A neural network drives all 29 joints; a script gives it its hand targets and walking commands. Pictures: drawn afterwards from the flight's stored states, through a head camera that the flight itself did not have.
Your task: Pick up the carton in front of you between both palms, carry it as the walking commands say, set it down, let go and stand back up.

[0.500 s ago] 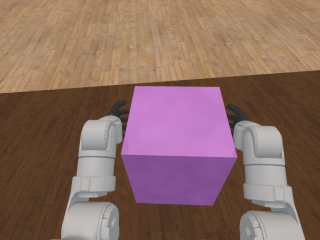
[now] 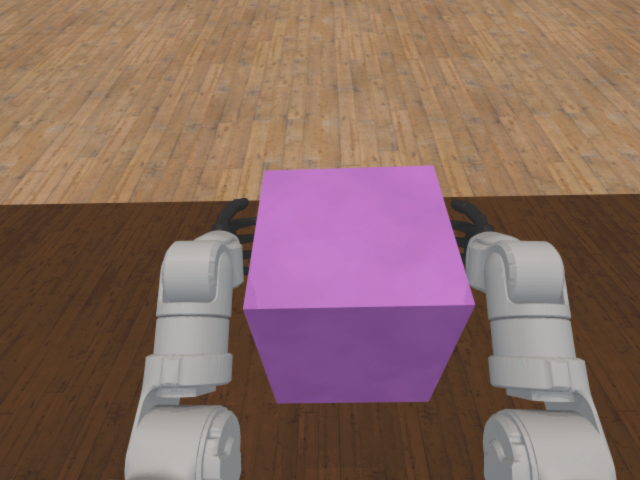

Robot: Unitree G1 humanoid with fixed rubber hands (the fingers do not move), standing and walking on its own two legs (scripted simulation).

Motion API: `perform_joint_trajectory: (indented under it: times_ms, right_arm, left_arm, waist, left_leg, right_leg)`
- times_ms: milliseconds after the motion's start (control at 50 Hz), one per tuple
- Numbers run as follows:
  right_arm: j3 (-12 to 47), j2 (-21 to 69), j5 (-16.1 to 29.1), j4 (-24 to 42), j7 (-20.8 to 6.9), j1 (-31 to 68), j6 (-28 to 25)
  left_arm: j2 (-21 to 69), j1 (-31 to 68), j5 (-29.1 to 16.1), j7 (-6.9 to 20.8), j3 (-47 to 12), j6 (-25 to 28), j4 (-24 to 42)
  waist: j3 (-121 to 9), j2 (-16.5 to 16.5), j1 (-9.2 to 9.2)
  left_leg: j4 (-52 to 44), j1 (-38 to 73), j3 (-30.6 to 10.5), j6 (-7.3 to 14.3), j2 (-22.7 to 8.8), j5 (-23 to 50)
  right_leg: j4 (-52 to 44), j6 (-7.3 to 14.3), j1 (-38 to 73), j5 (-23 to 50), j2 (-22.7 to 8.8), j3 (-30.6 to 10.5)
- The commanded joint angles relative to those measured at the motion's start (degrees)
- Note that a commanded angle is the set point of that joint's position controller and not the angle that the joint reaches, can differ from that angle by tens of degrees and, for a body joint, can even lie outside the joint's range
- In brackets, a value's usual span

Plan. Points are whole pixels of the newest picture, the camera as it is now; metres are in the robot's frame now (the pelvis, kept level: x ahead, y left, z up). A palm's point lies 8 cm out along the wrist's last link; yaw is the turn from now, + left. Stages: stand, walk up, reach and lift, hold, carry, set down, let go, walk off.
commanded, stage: carry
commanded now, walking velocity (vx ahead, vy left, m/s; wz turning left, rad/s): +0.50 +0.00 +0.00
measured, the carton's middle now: (350, 291) +0.35 +0.00 +0.05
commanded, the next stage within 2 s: none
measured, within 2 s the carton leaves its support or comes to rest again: neither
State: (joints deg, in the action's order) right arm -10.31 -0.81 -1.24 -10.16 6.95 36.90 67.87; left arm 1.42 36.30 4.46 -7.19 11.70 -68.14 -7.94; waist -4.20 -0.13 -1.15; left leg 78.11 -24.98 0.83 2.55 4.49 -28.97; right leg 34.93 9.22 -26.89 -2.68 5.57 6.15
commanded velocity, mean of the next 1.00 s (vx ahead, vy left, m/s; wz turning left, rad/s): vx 0.50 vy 0.00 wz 0.00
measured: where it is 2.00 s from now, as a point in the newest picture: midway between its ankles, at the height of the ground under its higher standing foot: (348, 263)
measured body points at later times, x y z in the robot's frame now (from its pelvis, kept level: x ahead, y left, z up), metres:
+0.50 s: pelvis +0.30 +0.03 -0.06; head +0.30 +0.03 +0.39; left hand +0.67 +0.18 +0.07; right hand +0.66 -0.12 +0.07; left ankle +0.37 +0.07 -0.78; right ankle +0.12 -0.04 -0.66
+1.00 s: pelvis +0.60 +0.01 -0.11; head +0.59 +0.01 +0.34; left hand +0.97 +0.14 +0.04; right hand +0.96 -0.16 +0.03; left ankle +0.40 +0.07 -0.75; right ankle +0.70 -0.04 -0.84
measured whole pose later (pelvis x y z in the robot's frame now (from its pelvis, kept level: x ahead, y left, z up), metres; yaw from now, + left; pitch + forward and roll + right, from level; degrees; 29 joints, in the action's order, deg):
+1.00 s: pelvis +0.60 +0.01 -0.11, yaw +1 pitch +4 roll +1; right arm -10.2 -1.5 -0.4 -8.3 7.1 37.4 66.3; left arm 2.3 36.8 5.5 -7.3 12.5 -67.4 -4.9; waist -6.2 -0.9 3.9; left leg 56.3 -10.5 4.5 3.6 6.1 -27.6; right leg 26.0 6.6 -25.8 7.0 3.1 5.2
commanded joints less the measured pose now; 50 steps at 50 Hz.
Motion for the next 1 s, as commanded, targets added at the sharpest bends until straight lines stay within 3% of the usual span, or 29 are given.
perform_joint_trajectory:
  times_ms: [0,40,100,140,240,300,340,360,380,400,420,440,460,480,500,520,540,560,620,660,700,780,860,900,920,940,960,980]
  right_arm:
    - [33.17,62.29,20.87,10.51,-11.80,42.89,-1.25]
    - [33.18,63.27,19.88,10.89,-10.98,40.90,-1.87]
    - [34.08,63.74,18.52,11.10,-10.22,37.74,-2.85]
    - [34.97,63.47,18.11,12.03,-9.90,36.69,-3.34]
    - [37.44,60.84,18.01,16.41,-9.24,37.18,-3.42]
    - [37.04,57.69,16.93,15.15,-9.38,34.67,-2.35]
    - [35.77,55.71,15.98,12.82,-9.83,33.06,-1.67]
    - [34.83,54.80,15.45,11.37,-10.10,32.43,-1.43]
    - [33.72,54.08,14.91,9.85,-10.39,31.76,-1.28]
    - [32.39,53.07,14.49,8.56,-10.75,31.50,-1.12]
    - [30.75,51.77,14.31,7.22,-11.13,31.55,-0.85]
    - [29.28,50.69,13.53,4.97,-11.25,32.44,-0.60]
    - [29.28,51.80,14.42,3.76,-11.46,33.31,-0.56]
    - [30.61,55.70,16.50,4.26,-11.91,34.33,-0.85]
    - [32.63,59.26,19.26,7.49,-12.51,39.10,-1.18]
    - [34.74,62.29,22.32,10.35,-13.03,43.78,-1.40]
    - [36.18,64.65,24.73,12.20,-13.45,46.66,-1.61]
    - [37.02,66.01,26.16,13.41,-13.70,47.89,-1.92]
    - [37.27,66.76,26.99,13.91,-14.03,44.90,-2.56]
    - [37.44,66.64,26.69,13.76,-14.28,42.17,-2.96]
    - [37.88,66.00,26.34,14.30,-14.50,40.82,-3.37]
    - [38.85,63.37,26.00,16.35,-14.51,40.03,-3.44]
    - [38.06,60.24,24.67,12.90,-14.49,35.86,-2.63]
    - [37.63,59.45,24.31,9.94,-14.67,35.18,-2.28]
    - [37.35,59.27,24.20,8.53,-14.81,35.61,-2.13]
    - [37.12,59.24,24.15,7.19,-14.93,36.27,-2.04]
    - [36.51,59.02,24.23,6.46,-15.02,37.70,-1.86]
    - [36.05,60.15,24.46,4.47,-14.90,39.06,-1.11]
  left_arm:
    - [63.84,45.45,-28.56,14.30,-38.26,0.93,8.28]
    - [65.66,45.83,-30.38,14.54,-38.99,1.53,9.24]
    - [65.99,42.86,-30.58,14.63,-39.10,2.41,9.19]
    - [65.64,41.31,-30.37,14.72,-39.43,2.89,9.73]
    - [62.70,39.18,-29.85,14.62,-40.31,3.06,12.39]
    - [60.16,35.83,-28.65,14.48,-39.96,2.48,10.22]
    - [59.07,34.04,-27.98,14.58,-39.51,2.23,7.21]
    - [58.86,33.79,-27.84,14.71,-39.26,2.17,5.68]
    - [58.86,34.59,-27.78,14.88,-39.06,2.12,4.27]
    - [58.82,35.53,-27.54,15.05,-38.81,2.13,2.91]
    - [58.98,35.78,-27.25,15.19,-38.37,2.03,1.60]
    - [59.21,37.63,-27.43,14.95,-37.34,1.25,-0.18]
    - [59.86,38.68,-27.61,14.62,-36.51,0.94,-0.02]
    - [60.20,40.92,-27.47,14.33,-36.32,1.12,1.94]
    - [61.45,43.34,-27.21,13.89,-36.08,1.52,3.84]
    - [62.31,43.82,-26.68,13.27,-35.70,1.86,5.17]
    - [62.82,43.13,-25.83,12.62,-35.44,2.13,5.94]
    - [63.14,41.91,-24.99,12.05,-35.42,2.37,6.60]
    - [63.45,37.65,-23.32,10.66,-35.72,3.04,7.39]
    - [62.91,35.75,-22.28,10.11,-36.47,3.47,8.07]
    - [62.22,34.86,-21.66,9.87,-37.50,3.85,9.09]
    - [59.90,35.66,-21.75,9.68,-39.39,3.77,11.91]
    - [56.04,32.83,-20.11,10.12,-38.38,2.28,9.60]
    - [53.83,31.05,-18.90,10.55,-36.46,1.53,6.68]
    - [53.02,30.53,-18.35,10.78,-35.30,1.25,5.33]
    - [52.42,30.47,-17.92,11.10,-34.13,1.03,4.36]
    - [51.88,30.18,-17.79,11.53,-32.88,0.86,3.01]
    - [50.39,30.90,-17.23,11.73,-31.16,0.57,0.55]
  waist:
    - [-21.56,0.16,0.32]
    - [-22.07,-2.19,0.20]
    - [-23.80,-4.73,-1.50]
    - [-24.28,-5.03,-2.54]
    - [-22.71,-5.25,-5.07]
    - [-20.82,-5.46,-6.25]
    - [-19.77,-5.59,-5.50]
    - [-20.01,-5.78,-3.68]
    - [-20.98,-4.71,-0.57]
    - [-22.05,-2.80,2.39]
    - [-24.25,5.47,2.20]
    - [-27.80,14.26,3.54]
    - [-32.68,15.36,5.18]
    - [-29.99,9.55,5.46]
    - [-25.63,3.24,4.69]
    - [-22.83,0.36,3.30]
    - [-21.66,-0.08,2.40]
    - [-21.47,1.68,2.15]
    - [-23.17,5.42,3.21]
    - [-24.21,5.82,4.26]
    - [-24.48,6.08,5.12]
    - [-22.29,5.77,6.91]
    - [-19.37,5.96,8.30]
    - [-18.80,5.77,6.11]
    - [-19.65,5.46,3.51]
    - [-21.16,4.46,0.10]
    - [-22.91,-2.95,-0.60]
    - [-26.11,-13.01,-0.55]
  left_leg:
    - [-6.38,-13.57,-3.89,0.19,-5.47,3.47]
    - [-11.32,-12.38,-2.13,-0.53,-5.54,5.14]
    - [-17.30,-17.51,-1.19,-1.39,-6.26,13.36]
    - [-20.95,-20.38,-0.38,-1.44,-6.30,18.10]
    - [-35.49,-19.98,3.28,-0.64,-3.26,29.42]
    - [-47.12,-15.07,5.61,0.61,-0.71,36.99]
    - [-53.65,-6.04,5.87,2.29,-0.41,42.62]
    - [-55.79,0.70,6.51,2.86,-0.35,43.95]
    - [-59.46,9.48,6.33,3.12,-1.66,46.90]
    - [-57.00,20.38,2.89,2.82,-5.77,51.56]
    - [-45.42,32.44,-6.93,2.87,-15.71,76.12]
    - [-42.12,46.15,-24.50,11.45,-26.22,85.24]
    - [-44.08,50.00,-34.83,19.41,-30.28,60.42]
    - [-49.14,42.71,-36.41,19.35,-25.88,36.10]
    - [-52.35,34.41,-32.54,16.44,-22.33,26.32]
    - [-53.66,28.29,-28.52,13.98,-20.45,26.98]
    - [-54.91,23.20,-25.06,12.02,-19.24,28.15]
    - [-55.61,20.29,-22.87,10.52,-18.32,29.05]
    - [-53.64,24.56,-17.70,8.33,-16.87,45.66]
    - [-51.23,30.08,-14.82,7.18,-16.06,58.03]
    - [-49.71,34.01,-12.42,6.15,-14.59,63.91]
    - [-47.81,36.77,-8.90,5.10,-10.89,64.79]
    - [-43.30,35.00,-6.12,4.34,-8.57,60.26]
    - [-36.80,30.24,-4.54,3.30,-8.38,59.17]
    - [-30.73,27.25,-2.70,2.22,-8.16,58.90]
    - [-21.62,20.37,-0.54,1.13,-7.40,52.17]
    - [-10.97,6.94,1.16,0.39,-4.85,24.50]
    - [-3.05,-8.47,0.77,-1.97,0.57,-7.36]
  right_leg:
    - [-12.04,5.82,22.96,1.85,-19.75,-29.31]
    - [-12.13,3.93,21.87,7.01,-18.61,-26.20]
    - [-8.88,1.38,29.06,26.40,-18.00,-21.93]
    - [-6.81,0.26,33.31,34.85,-16.66,-19.13]
    - [-3.35,-0.60,38.30,38.60,-11.57,-14.28]
    - [0.17,-0.40,38.37,35.69,-9.58,-12.29]
    - [4.57,-1.03,34.07,31.12,-9.15,-10.62]
    - [8.71,-1.96,30.91,31.78,-9.04,-9.49]
    - [15.95,-3.35,26.62,30.45,-8.70,-7.11]
    - [24.48,-4.59,17.83,19.37,-7.45,-5.64]
    - [33.48,-5.21,4.63,-14.41,-4.50,-3.25]
    - [44.60,-8.06,-10.83,-35.27,1.05,-5.43]
    - [53.75,-7.69,-18.63,-36.11,-0.83,-8.68]
    - [51.63,-6.00,-21.64,-32.17,-2.89,-9.23]
    - [46.90,-5.76,-20.39,-28.24,-4.34,-8.97]
    - [41.73,-6.07,-17.99,-25.28,-5.62,-8.89]
    - [37.43,-6.42,-14.40,-23.40,-6.41,-8.56]
    - [34.56,-6.62,-11.95,-22.01,-6.54,-7.76]
    - [28.52,-7.26,-14.39,-16.14,-7.04,-6.22]
    - [25.28,-7.38,-18.29,-11.17,-7.24,-5.34]
    - [21.71,-7.15,-20.53,-6.39,-6.88,-4.35]
    - [8.47,-6.58,-18.93,3.10,-4.37,-1.47]
    - [-7.63,-5.15,-9.71,14.25,-1.68,0.72]
    - [-12.13,-3.73,0.79,18.25,-1.06,0.90]
    - [-14.78,-3.24,7.73,19.50,-1.67,0.82]
    - [-15.82,-2.91,18.23,22.68,-4.64,-1.33]
    - [-6.57,-3.26,30.39,40.67,-12.97,-8.94]
    - [0.49,2.34,44.44,57.64,-25.12,-26.77]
